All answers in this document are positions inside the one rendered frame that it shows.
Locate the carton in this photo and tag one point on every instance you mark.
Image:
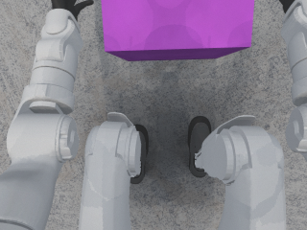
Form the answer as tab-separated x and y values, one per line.
145	30

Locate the right robot upper arm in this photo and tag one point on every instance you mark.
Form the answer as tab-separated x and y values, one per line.
296	130

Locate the left robot upper arm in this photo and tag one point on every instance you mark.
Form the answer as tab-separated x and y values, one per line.
39	144

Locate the robot right hand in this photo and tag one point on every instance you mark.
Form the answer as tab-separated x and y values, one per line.
286	4

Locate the left robot foot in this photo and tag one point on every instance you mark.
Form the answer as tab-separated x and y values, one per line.
144	139

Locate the robot right shin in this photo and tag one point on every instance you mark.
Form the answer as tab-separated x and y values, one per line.
204	156

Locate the robot left hand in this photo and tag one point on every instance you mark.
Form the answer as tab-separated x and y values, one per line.
70	6

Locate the left robot forearm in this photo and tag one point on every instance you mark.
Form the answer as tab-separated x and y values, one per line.
55	68

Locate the right robot forearm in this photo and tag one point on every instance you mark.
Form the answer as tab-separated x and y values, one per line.
294	32

